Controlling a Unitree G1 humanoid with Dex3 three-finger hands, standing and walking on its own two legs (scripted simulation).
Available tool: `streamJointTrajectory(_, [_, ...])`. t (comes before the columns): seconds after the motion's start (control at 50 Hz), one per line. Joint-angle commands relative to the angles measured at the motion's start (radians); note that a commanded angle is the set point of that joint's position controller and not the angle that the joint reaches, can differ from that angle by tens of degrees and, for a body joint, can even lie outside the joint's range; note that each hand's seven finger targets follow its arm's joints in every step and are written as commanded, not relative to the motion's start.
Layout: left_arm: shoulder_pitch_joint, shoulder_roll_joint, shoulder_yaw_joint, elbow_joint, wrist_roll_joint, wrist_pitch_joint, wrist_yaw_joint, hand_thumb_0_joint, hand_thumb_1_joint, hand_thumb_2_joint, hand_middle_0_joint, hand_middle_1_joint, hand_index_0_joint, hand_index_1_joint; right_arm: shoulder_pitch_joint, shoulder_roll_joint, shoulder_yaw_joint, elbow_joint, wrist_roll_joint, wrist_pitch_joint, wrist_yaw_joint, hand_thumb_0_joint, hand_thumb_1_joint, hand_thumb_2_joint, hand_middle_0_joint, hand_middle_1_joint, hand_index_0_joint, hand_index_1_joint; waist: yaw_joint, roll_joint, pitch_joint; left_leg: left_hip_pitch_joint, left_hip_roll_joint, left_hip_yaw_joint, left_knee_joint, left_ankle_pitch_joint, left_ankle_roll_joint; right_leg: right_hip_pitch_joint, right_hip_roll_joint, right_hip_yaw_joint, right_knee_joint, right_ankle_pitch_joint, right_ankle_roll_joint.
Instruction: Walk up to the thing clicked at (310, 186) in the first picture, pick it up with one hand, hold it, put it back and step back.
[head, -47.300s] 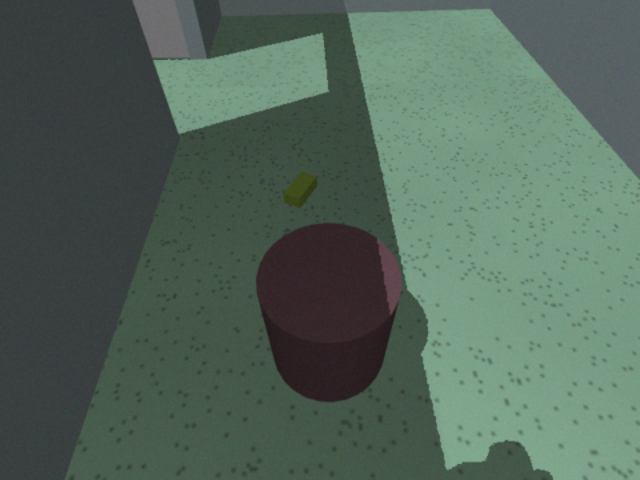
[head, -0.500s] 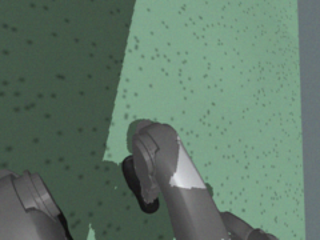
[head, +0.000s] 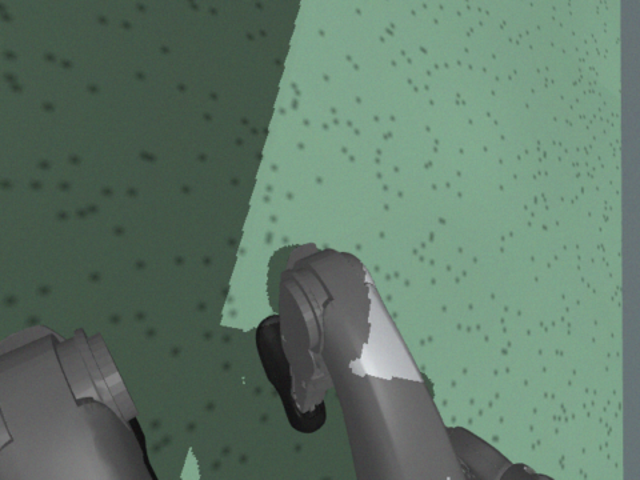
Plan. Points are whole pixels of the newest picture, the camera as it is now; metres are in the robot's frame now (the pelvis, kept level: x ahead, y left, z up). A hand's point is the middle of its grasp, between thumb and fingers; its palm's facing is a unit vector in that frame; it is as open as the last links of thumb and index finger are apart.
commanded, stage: settle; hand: left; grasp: from above
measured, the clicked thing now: out of the picture +0.42 +0.36 -0.28
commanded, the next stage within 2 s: lift in 0.54 s
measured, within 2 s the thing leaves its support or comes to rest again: neither
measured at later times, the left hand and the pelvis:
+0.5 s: hand out of the picture +0.40 +0.36 -0.17, palm faces -0.30 -0.29 -0.91, open 10.9 cm; pelvis +0.01 -0.01 +0.01, yaw +5 degrees
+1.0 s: hand out of the picture +0.38 +0.36 -0.09, palm faces -0.31 -0.29 -0.90, open 10.8 cm; pelvis +0.01 -0.01 +0.05, yaw +8 degrees
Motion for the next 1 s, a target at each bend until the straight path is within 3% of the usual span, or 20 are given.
streamJointTrajectory(0.0, [-0.260, 0.240, 0.004, -0.255, 0.000, 0.014, 0.057, 0.000, 0.542, 0.730, -0.985, -0.613, -0.978, -0.622, 0.171, -0.318, -0.131, 0.018, 0.031, 0.007, -0.008, 0.000, -0.898, -0.901, 0.200, 0.300, 0.199, 0.300, 0.003, 0.680, -0.795, 0.624, 0.034, 0.145, -0.286, 0.234, 0.000, 0.300, 0.029, -0.107, -0.180, 0.283, -0.093])
streamJointTrajectory(0.02, [-0.290, 0.258, 0.023, -0.333, 0.001, 0.017, 0.057, 0.000, 0.552, 0.731, -0.990, -0.620, -0.984, -0.627, 0.173, -0.313, -0.143, 0.021, 0.038, 0.013, -0.008, 0.000, -0.897, -0.900, 0.200, 0.300, 0.199, 0.300, 0.022, 0.719, -0.859, 0.652, 0.034, 0.149, -0.286, 0.255, -0.002, 0.299, 0.024, -0.104, -0.172, 0.299, -0.095])
streamJointTrajectory(0.06, [-0.252, 0.194, -0.004, -0.346, 0.000, 0.046, 0.042, 0.000, 0.533, 0.708, -0.970, -0.616, -0.967, -0.619, 0.176, -0.297, -0.158, 0.027, 0.053, 0.027, -0.003, 0.000, -0.895, -0.899, 0.200, 0.299, 0.199, 0.299, 0.039, 0.719, -0.875, 0.650, 0.027, 0.164, -0.298, 0.272, 0.001, 0.284, 0.025, -0.096, -0.171, 0.311, -0.101])
streamJointTrajectory(0.12, [-0.245, 0.136, -0.017, -0.343, -0.011, 0.079, 0.017, 0.000, 0.512, 0.715, -0.953, -0.614, -0.949, -0.618, 0.187, -0.279, -0.180, 0.032, 0.069, 0.043, 0.002, 0.000, -0.891, -0.897, 0.200, 0.299, 0.199, 0.299, 0.040, 0.653, -0.846, 0.584, 0.022, 0.179, -0.293, 0.249, 0.016, 0.256, 0.024, -0.082, -0.190, 0.297, -0.098])
streamJointTrajectory(0.16, [-0.217, 0.066, -0.059, -0.288, -0.013, 0.101, -0.009, 0.000, 0.476, 0.765, -0.943, -0.634, -0.930, -0.647, 0.195, -0.270, -0.190, 0.037, 0.076, 0.050, 0.002, 0.000, -0.893, -0.898, 0.200, 0.299, 0.199, 0.299, 0.030, 0.599, -0.806, 0.548, 0.016, 0.188, -0.299, 0.212, 0.025, 0.244, 0.026, -0.071, -0.208, 0.268, -0.098])
streamJointTrajectory(0.2, [-0.246, 0.084, -0.038, -0.352, -0.027, 0.112, -0.025, 0.000, 0.472, 0.754, -0.926, -0.660, -0.923, -0.665, 0.201, -0.267, -0.203, 0.032, 0.083, 0.051, -0.004, 0.000, -0.892, -0.897, 0.200, 0.299, 0.199, 0.299, 0.053, 0.570, -0.852, 0.540, 0.013, 0.191, -0.300, 0.206, 0.032, 0.254, 0.023, -0.063, -0.221, 0.261, -0.096])
streamJointTrajectory(0.26, [-0.206, 0.032, -0.059, -0.305, -0.044, 0.132, -0.057, 0.000, 0.460, 0.804, -0.927, -0.696, -0.918, -0.705, 0.198, -0.248, -0.210, 0.034, 0.091, 0.056, -0.009, 0.000, -0.893, -0.898, 0.200, 0.299, 0.199, 0.299, 0.058, 0.519, -0.845, 0.511, 0.005, 0.204, -0.306, 0.192, 0.037, 0.263, 0.020, -0.049, -0.228, 0.246, -0.095])
streamJointTrajectory(0.32, [-0.277, 0.051, -0.059, -0.380, -0.042, 0.127, -0.090, 0.000, 0.480, 0.817, -0.950, -0.688, -0.937, -0.702, 0.207, -0.244, -0.221, 0.033, 0.092, 0.056, -0.023, 0.000, -0.892, -0.898, 0.200, 0.300, 0.199, 0.300, 0.062, 0.505, -0.861, 0.505, -0.002, 0.207, -0.308, 0.165, 0.042, 0.239, 0.014, -0.036, -0.234, 0.204, -0.094])
streamJointTrajectory(0.34, [-0.249, 0.020, -0.076, -0.352, -0.043, 0.129, -0.103, 0.000, 0.473, 0.838, -0.955, -0.693, -0.938, -0.712, 0.199, -0.238, -0.223, 0.032, 0.092, 0.057, -0.024, 0.000, -0.893, -0.899, 0.200, 0.300, 0.199, 0.300, 0.061, 0.500, -0.861, 0.514, -0.003, 0.210, -0.313, 0.168, 0.041, 0.239, 0.012, -0.036, -0.231, 0.205, -0.097])
streamJointTrajectory(0.48, [-0.256, 0.024, -0.073, -0.420, -0.042, 0.117, -0.140, 0.000, 0.524, 0.860, -0.991, -0.716, -0.976, -0.733, 0.208, -0.211, -0.237, 0.022, 0.101, 0.083, -0.059, 0.000, -0.893, -0.899, 0.200, 0.300, 0.199, 0.300, 0.086, 0.470, -0.909, 0.513, -0.011, 0.241, -0.312, 0.167, 0.045, 0.274, 0.007, -0.003, -0.257, 0.191, -0.096])
streamJointTrajectory(0.58, [-0.257, 0.045, -0.041, -0.488, -0.049, 0.121, -0.139, 0.000, 0.589, 0.921, -1.028, -0.742, -1.014, -0.757, 0.229, -0.194, -0.245, 0.027, 0.105, 0.105, -0.084, 0.000, -0.887, -0.895, 0.200, 0.300, 0.200, 0.300, 0.112, 0.450, -0.989, 0.530, -0.010, 0.259, -0.319, 0.207, 0.048, 0.348, 0.002, 0.021, -0.278, 0.228, -0.093])
streamJointTrajectory(0.6, [-0.264, 0.051, -0.034, -0.492, -0.044, 0.125, -0.139, 0.000, 0.669, 0.854, -1.108, -0.750, -1.094, -0.753, 0.225, -0.195, -0.249, 0.027, 0.109, 0.109, -0.090, 0.000, -0.925, -0.911, 0.199, 0.300, 0.199, 0.300, 0.117, 0.459, -0.999, 0.536, -0.011, 0.258, -0.326, 0.207, 0.047, 0.332, -0.001, 0.019, -0.275, 0.226, -0.095])
streamJointTrajectory(0.62, [-0.252, 0.032, -0.043, -0.475, -0.044, 0.131, -0.144, 0.000, 0.589, 0.892, -1.028, -0.679, -1.014, -0.697, 0.227, -0.190, -0.252, 0.030, 0.110, 0.115, -0.094, 0.000, -0.879, -0.892, 0.201, 0.299, 0.200, 0.299, 0.113, 0.457, -0.989, 0.533, -0.011, 0.260, -0.328, 0.199, 0.048, 0.331, -0.001, 0.020, -0.279, 0.221, -0.096])
streamJointTrajectory(0.64, [-0.251, 0.019, -0.054, -0.479, -0.043, 0.135, -0.151, 0.000, 0.656, 0.830, -1.103, -0.724, -1.094, -0.729, 0.234, -0.187, -0.254, 0.032, 0.111, 0.118, -0.097, 0.000, -0.923, -0.909, 0.199, 0.300, 0.199, 0.300, 0.107, 0.452, -0.986, 0.539, -0.011, 0.262, -0.334, 0.207, 0.047, 0.340, -0.002, 0.019, -0.283, 0.230, -0.096])
streamJointTrajectory(0.66, [-0.248, 0.037, -0.048, -0.490, -0.040, 0.140, -0.157, 0.000, 0.576, 0.881, -1.023, -0.675, -1.014, -0.690, 0.233, -0.188, -0.260, 0.032, 0.114, 0.122, -0.101, 0.000, -0.875, -0.890, 0.201, 0.299, 0.200, 0.299, 0.118, 0.438, -1.003, 0.543, -0.011, 0.259, -0.341, 0.200, 0.050, 0.348, 0.000, 0.023, -0.293, 0.219, -0.096])
streamJointTrajectory(0.68, [-0.265, 0.049, -0.042, -0.512, -0.041, 0.143, -0.163, 0.000, 0.656, 0.812, -1.103, -0.699, -1.094, -0.705, 0.240, -0.187, -0.263, 0.032, 0.116, 0.124, -0.107, 0.000, -0.921, -0.908, 0.199, 0.300, 0.199, 0.300, 0.120, 0.445, -1.000, 0.543, -0.012, 0.267, -0.344, 0.196, 0.052, 0.351, -0.003, 0.031, -0.303, 0.214, -0.095])
streamJointTrajectory(0.78, [-0.201, 0.021, -0.045, -0.560, -0.043, 0.169, -0.210, 0.000, 0.684, 0.841, -1.123, -0.637, -1.103, -0.657, 0.240, -0.176, -0.291, 0.031, 0.141, 0.143, -0.128, 0.000, -0.909, -0.903, 0.200, 0.300, 0.200, 0.300, 0.164, 0.472, -1.047, 0.610, -0.020, 0.272, -0.407, 0.208, 0.046, 0.347, -0.012, 0.028, -0.313, 0.217, -0.108])
streamJointTrajectory(0.88, [-0.148, -0.036, -0.075, -0.626, -0.027, 0.175, -0.258, 0.000, 0.670, 0.855, -1.120, -0.610, -1.091, -0.639, 0.239, -0.161, -0.309, 0.022, 0.159, 0.167, -0.154, 0.000, -0.904, -0.901, 0.200, 0.300, 0.200, 0.300, 0.166, 0.452, -1.025, 0.644, -0.024, 0.273, -0.453, 0.222, 0.048, 0.368, -0.020, 0.032, -0.351, 0.237, -0.106])
streamJointTrajectory(0.96, [-0.097, -0.049, -0.076, -0.696, -0.035, 0.179, -0.288, 0.000, 0.619, 0.877, -1.076, -0.644, -1.046, -0.673, 0.230, -0.157, -0.324, 0.000, 0.174, 0.184, -0.174, 0.000, -0.904, -0.902, 0.200, 0.300, 0.200, 0.300, 0.192, 0.438, -1.031, 0.709, -0.024, 0.256, -0.533, 0.179, 0.044, 0.379, -0.027, 0.033, -0.397, 0.185, -0.108])
streamJointTrajectory(0.98, [-0.093, -0.082, -0.099, -0.711, -0.039, 0.181, -0.297, 0.000, 0.629, 0.863, -1.079, -0.637, -1.051, -0.664, 0.223, -0.153, -0.329, -0.005, 0.175, 0.189, -0.180, 0.000, -0.901, -0.900, 0.200, 0.300, 0.200, 0.300, 0.182, 0.433, -1.022, 0.715, -0.024, 0.256, -0.544, 0.164, 0.045, 0.377, -0.028, 0.034, -0.415, 0.172, -0.108])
